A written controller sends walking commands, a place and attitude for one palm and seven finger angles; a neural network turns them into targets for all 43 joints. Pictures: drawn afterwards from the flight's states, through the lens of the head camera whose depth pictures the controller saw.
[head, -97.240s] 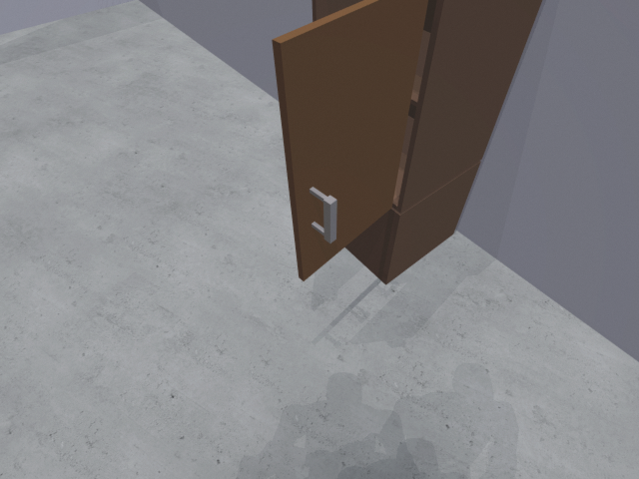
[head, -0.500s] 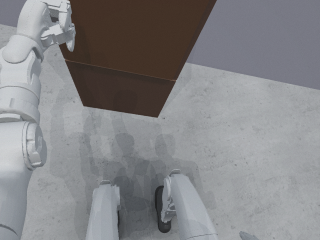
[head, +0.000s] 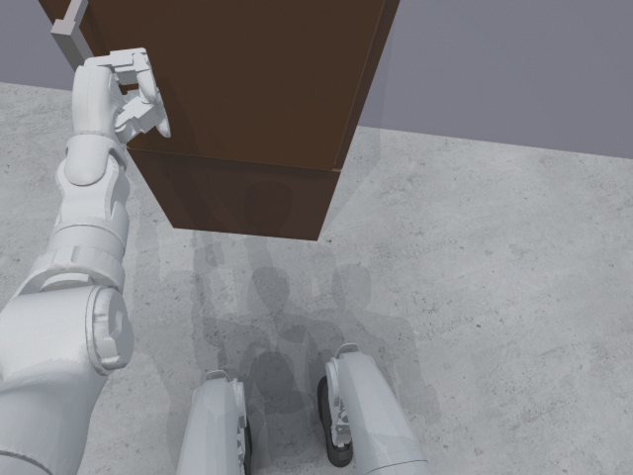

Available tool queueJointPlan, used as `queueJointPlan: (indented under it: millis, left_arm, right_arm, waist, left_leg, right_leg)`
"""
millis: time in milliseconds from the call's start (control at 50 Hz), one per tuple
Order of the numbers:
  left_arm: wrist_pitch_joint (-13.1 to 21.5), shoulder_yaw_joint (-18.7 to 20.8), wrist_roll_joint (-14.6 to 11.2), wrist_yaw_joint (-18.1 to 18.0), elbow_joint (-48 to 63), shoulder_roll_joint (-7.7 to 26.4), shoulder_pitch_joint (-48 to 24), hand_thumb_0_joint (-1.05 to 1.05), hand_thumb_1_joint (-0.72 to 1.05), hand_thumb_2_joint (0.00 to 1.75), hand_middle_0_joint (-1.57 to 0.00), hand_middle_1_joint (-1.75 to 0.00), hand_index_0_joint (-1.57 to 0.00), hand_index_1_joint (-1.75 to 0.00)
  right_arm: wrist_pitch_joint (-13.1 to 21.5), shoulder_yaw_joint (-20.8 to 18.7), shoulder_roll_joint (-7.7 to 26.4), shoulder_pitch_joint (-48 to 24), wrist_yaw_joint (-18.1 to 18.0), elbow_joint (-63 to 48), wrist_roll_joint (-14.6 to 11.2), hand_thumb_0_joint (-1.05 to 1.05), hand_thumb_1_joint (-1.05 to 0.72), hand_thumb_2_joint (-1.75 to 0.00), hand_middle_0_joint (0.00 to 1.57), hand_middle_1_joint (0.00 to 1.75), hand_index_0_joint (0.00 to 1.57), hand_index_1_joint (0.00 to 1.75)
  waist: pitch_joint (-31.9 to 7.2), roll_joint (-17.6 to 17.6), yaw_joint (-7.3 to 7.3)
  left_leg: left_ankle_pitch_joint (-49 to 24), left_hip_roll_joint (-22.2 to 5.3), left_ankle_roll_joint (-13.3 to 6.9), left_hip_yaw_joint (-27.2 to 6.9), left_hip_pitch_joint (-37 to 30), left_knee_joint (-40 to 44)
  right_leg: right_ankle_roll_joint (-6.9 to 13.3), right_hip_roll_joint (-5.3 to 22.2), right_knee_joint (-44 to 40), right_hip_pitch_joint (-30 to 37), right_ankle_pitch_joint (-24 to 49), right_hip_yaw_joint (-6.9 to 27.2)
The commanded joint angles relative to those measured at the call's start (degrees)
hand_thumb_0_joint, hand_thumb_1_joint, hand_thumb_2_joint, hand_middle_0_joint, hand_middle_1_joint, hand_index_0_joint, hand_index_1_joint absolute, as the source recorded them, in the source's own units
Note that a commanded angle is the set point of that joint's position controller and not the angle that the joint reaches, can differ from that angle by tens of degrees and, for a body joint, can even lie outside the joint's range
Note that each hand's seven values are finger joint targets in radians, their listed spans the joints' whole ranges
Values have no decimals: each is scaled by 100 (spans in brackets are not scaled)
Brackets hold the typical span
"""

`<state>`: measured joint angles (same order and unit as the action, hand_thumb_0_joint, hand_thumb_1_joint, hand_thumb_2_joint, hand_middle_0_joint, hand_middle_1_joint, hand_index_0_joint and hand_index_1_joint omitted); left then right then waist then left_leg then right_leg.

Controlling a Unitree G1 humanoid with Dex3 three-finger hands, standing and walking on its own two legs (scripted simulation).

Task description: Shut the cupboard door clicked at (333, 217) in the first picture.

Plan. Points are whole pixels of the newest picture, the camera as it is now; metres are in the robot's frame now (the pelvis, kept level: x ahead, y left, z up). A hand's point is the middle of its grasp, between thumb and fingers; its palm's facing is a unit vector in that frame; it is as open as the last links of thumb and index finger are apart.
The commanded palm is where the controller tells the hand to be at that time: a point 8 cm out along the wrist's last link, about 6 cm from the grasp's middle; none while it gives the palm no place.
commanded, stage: pull the fist back off the door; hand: left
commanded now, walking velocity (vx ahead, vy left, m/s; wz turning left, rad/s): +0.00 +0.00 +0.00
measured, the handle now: (93, 58) +0.62 +0.20 +0.05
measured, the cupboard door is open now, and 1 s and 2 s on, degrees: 0 0 0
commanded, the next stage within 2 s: draw the hand back to the body in 0.34 s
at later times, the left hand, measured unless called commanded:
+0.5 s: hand (151, 152) +0.48 +0.13 +0.05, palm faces -0.08 -1.00 -0.03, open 3.1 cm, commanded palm +0.45 +0.19 +0.07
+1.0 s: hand (24, 200) +0.37 +0.18 +0.17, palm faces -0.06 -1.00 -0.08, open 3.1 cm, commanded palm +0.33 +0.24 +0.18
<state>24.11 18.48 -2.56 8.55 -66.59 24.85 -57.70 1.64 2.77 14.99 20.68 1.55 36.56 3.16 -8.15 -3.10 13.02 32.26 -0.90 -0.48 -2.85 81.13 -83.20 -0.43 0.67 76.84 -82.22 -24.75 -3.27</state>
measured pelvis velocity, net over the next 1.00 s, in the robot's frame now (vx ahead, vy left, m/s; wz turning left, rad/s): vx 0.06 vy -0.01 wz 0.03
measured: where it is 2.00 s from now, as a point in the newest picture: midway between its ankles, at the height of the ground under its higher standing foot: (289, 455)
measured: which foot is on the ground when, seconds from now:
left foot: down 0.00-1.00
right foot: down 0.00-1.00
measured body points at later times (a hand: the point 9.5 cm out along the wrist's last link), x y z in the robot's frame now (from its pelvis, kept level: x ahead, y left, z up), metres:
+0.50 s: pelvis +0.04 -0.01 +0.03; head +0.18 +0.01 +0.45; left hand +0.48 +0.18 +0.06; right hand +0.18 -0.27 -0.09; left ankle +0.05 +0.11 -0.58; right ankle +0.09 -0.13 -0.58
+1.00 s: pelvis +0.06 -0.01 +0.10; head +0.11 -0.01 +0.55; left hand +0.36 +0.23 +0.18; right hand +0.21 -0.25 +0.01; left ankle +0.05 +0.11 -0.58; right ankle +0.09 -0.13 -0.58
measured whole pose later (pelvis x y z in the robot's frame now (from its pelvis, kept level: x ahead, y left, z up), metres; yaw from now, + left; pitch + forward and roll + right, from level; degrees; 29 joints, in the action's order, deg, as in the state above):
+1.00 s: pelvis +0.06 -0.01 +0.10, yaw +2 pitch +12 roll -1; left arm 18.1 9.7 -13.5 15.3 -16.3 16.1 -2.8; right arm 0.4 0.9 14.8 15.4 -3.5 29.0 -2.4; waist -6.4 -1.9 2.1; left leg 28.3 -0.3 0.1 -1.3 40.0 -56.2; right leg -0.1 1.1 54.0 -42.8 -23.3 -2.1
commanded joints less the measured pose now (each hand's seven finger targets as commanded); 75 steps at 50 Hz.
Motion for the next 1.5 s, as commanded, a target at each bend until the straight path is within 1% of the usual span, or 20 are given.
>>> queueJointPlan:
  millis: [0, 40, 100, 160, 240, 340, 420, 480, 560, 640, 700, 740, 820, 940, 960, 980, 1000, 1080, 1260, 1480]
  left_arm:
    - [600, 564, -59, -127, 1645, 1455, -1539, 0, 90, 90, -130, -150, -130, -150]
    - [735, 612, -112, -88, 2109, 1413, -1086, 0, 90, 90, -130, -150, -130, -150]
    - [752, 305, -276, 55, 2399, 912, -616, 0, 90, 90, -130, -150, -130, -150]
    - [776, 5, -460, 191, 3003, 447, -59, 0, 90, 90, -130, -150, -130, -150]
    - [745, -665, -593, 285, 3211, -386, 394, 0, 90, 90, -130, -150, -130, -150]
    - [977, -796, -493, 111, 3355, -448, -133, 0, 90, 90, -130, -150, -130, -150]
    - [1033, -543, -367, 38, 2859, -183, 55, 0, 90, 90, -130, -150, -130, -150]
    - [987, -162, -399, 53, 3404, 305, 528, 0, 90, 90, -130, -150, -130, -150]
    - [519, -217, -754, 249, 4679, 170, 2024, 0, 90, 90, -130, -150, -130, -150]
    - [114, -357, -1004, 373, 5141, -6, 2698, 0, 90, 90, -130, -150, -130, -150]
    - [91, -584, -1104, 438, 5280, -236, 2774, 0, 90, 90, -130, -150, -130, -150]
    - [158, -660, -1159, 521, 5481, -212, 2773, 0, 90, 90, -130, -150, -130, -150]
    - [81, -681, -1235, 763, 5684, -154, 3482, 0, 90, 90, -130, -150, -130, -150]
    - [-232, -199, -1472, 834, 6493, 267, 4424, 0, 90, 90, -116, -135, -116, -135]
    - [-557, -350, -615, 52, 6783, 562, 4518, 0, 90, 90, -113, -132, -113, -132]
    - [-823, -550, -537, -371, 6933, 139, 4916, 0, 90, 90, -111, -129, -111, -129]
    - [-1023, -707, -396, -659, 7178, 7, 5227, 0, 90, 90, -108, -126, -108, -126]
    - [-1475, -630, -164, -1275, 7743, 133, 5713, 0, 90, 90, -97, -114, -97, -114]
    - [-1801, -505, -70, -1538, 8479, 72, 6291, 0, 90, 90, -72, -87, -72, -87]
    - [-1763, 357, -76, -1518, 9556, 435, 7260, 0, 90, 90, -42, -54, -42, -54]
  right_arm:
    - [-18, -416, 953, 751, -19, -537, -79, 0, -90, -90, 20, 30, 20, 30]
    - [-48, -467, 920, 686, -24, -665, -107, 0, -90, -90, 20, 30, 20, 30]
    - [-86, -546, 886, 622, -37, -650, -173, 0, -90, -90, 20, 30, 20, 30]
    - [-89, -614, 864, 535, -61, -695, -219, 0, -90, -90, 20, 30, 20, 30]
    - [-86, -655, 818, 400, -94, -682, -263, 0, -90, -90, 20, 30, 20, 30]
    - [-68, -683, 813, 248, -170, -567, -202, 0, -90, -90, 20, 30, 20, 30]
    - [-113, -641, 788, 49, -184, -579, -168, 0, -90, -90, 20, 30, 20, 30]
    - [-188, -634, 815, -59, -178, -843, -210, 0, -90, -90, 20, 30, 20, 30]
    - [-251, -620, 700, -136, -163, -1270, -388, 0, -90, -90, 20, 30, 20, 30]
    - [-239, -551, 680, -240, -301, -1399, -499, 0, -90, -90, 20, 30, 20, 30]
    - [-128, -518, 689, -369, -394, -1328, -513, 0, -90, -90, 20, 30, 20, 30]
    - [-25, -495, 717, -429, -456, -1326, -520, 0, -90, -90, 20, 30, 20, 30]
    - [98, -468, 715, -551, -480, -1394, -554, 0, -90, -90, 20, 30, 20, 30]
    - [228, -411, 670, -747, -516, -1688, -603, 0, -90, -90, 20, 30, 20, 30]
    - [94, -481, 472, -997, -644, -1665, -550, 0, -90, -90, 20, 30, 20, 30]
    - [66, -461, 430, -958, -702, -1759, -535, 0, -90, -90, 20, 30, 20, 30]
    - [53, -451, 422, -987, -734, -1764, -533, 0, -90, -90, 20, 30, 20, 30]
    - [62, -365, 412, -1125, -863, -1673, -500, 0, -90, -90, 20, 30, 20, 30]
    - [412, -233, 318, -1401, -897, -1360, -415, 0, -90, -90, 20, 30, 20, 30]
    - [678, -258, 274, -1536, -711, -1115, -333, 0, -90, -90, 20, 30, 20, 30]
  waist:
    - [-3386, -298, -313]
    - [-3731, -278, -476]
    - [-3480, -77, -394]
    - [-3662, -166, -454]
    - [-3090, -37, -355]
    - [-2919, -313, -334]
    - [-2925, -168, -462]
    - [-3553, -446, -847]
    - [-3973, -184, -1099]
    - [-2786, 498, -923]
    - [-2051, 524, -814]
    - [-1823, 408, -796]
    - [-1635, 59, -1001]
    - [-1435, -51, -1231]
    - [-1615, 48, -1448]
    - [-1244, 72, -1298]
    - [-1090, -39, -1317]
    - [-696, 121, -1298]
    - [-50, -83, -1451]
    - [108, 24, -1624]
  left_leg:
    - [-1131, 85, -127, 107, -1576, 1232]
    - [-1452, 110, -118, 165, -1721, 1249]
    - [-1621, 99, -100, 190, -1960, 1335]
    - [-2117, 94, -55, 158, -2524, 1428]
    - [-2155, 94, -43, 128, -2743, 1496]
    - [-2308, 104, 21, 18, -3055, 1437]
    - [-2174, 145, 30, 70, -2770, 1401]
    - [-2524, 149, 75, 89, -3176, 1582]
    - [-2969, 137, 41, 182, -3698, 2040]
    - [-2022, 157, -60, 244, -3319, 2526]
    - [-1330, 165, -76, 278, -3385, 2777]
    - [-1159, 184, -85, 242, -3595, 2924]
    - [-1280, 179, -49, 199, -4111, 3328]
    - [-1689, 178, -38, 203, -4577, 3775]
    - [-1791, 158, -20, 268, -4932, 4133]
    - [-1722, 134, -13, 275, -5040, 4280]
    - [-1726, 111, -23, 293, -5173, 4383]
    - [-2103, 57, -45, 301, -5647, 4751]
    - [-2801, 34, -35, 358, -6722, 5619]
    - [-3464, -13, -20, 448, -7227, 6064]
  right_leg:
    - [185, -168, -922, 3095, 674, 273]
    - [195, -157, -873, 3482, 1149, 331]
    - [143, -138, -974, 3537, 1467, 315]
    - [146, -115, -963, 3550, 1889, 233]
    - [134, -94, -1044, 3197, 1794, 150]
    - [174, -59, -938, 2712, 1628, 104]
    - [186, -38, -880, 2949, 1652, 163]
    - [223, -40, -884, 3463, 1903, 203]
    - [165, -80, -1327, 4598, 2496, 224]
    - [107, -107, -1921, 4951, 1976, 195]
    - [62, -88, -2326, 4733, 1216, 212]
    - [101, -84, -2510, 4725, 895, 201]
    - [160, -91, -2710, 4940, 921, 118]
    - [173, -112, -2990, 5618, 1254, 69]
    - [236, 29, -3350, 5858, 1140, 294]
    - [201, 31, -3500, 5830, 1093, 235]
    - [189, 41, -3606, 5939, 1132, 218]
    - [173, 36, -3994, 6428, 1520, 134]
    - [150, 54, -4813, 7299, 2092, 66]
    - [92, 44, -5260, 7906, 2628, 55]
